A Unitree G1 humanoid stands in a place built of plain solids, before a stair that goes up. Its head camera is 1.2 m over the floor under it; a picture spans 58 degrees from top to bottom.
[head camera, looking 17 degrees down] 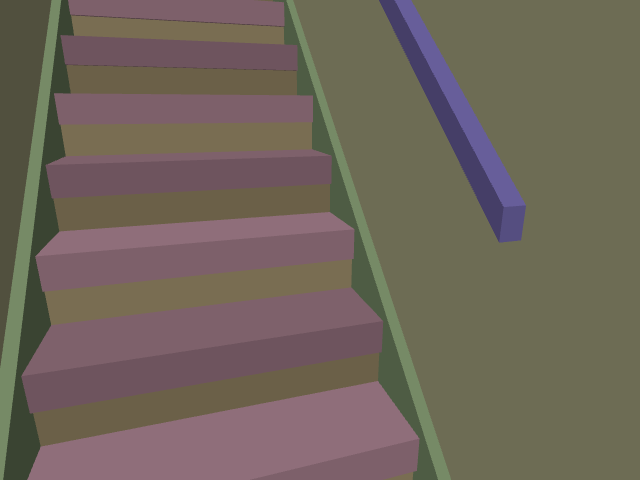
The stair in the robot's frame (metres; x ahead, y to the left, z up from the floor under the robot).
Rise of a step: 0.21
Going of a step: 0.23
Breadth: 0.89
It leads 18 degrees to the left of straight ahead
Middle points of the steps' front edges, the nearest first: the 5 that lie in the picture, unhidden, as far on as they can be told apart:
0.97 0.25 0.62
1.20 0.32 0.83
1.42 0.38 1.04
1.64 0.45 1.24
1.86 0.52 1.45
